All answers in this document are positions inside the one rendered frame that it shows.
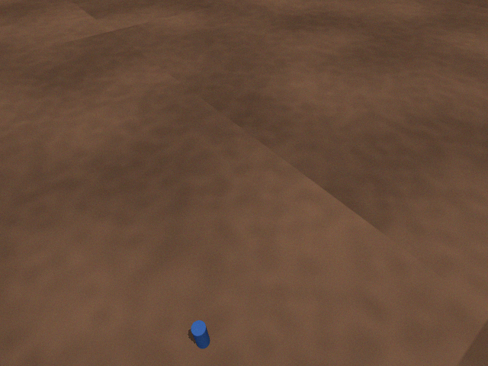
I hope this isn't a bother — can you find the can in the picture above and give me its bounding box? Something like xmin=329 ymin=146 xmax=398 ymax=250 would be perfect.
xmin=191 ymin=320 xmax=210 ymax=348

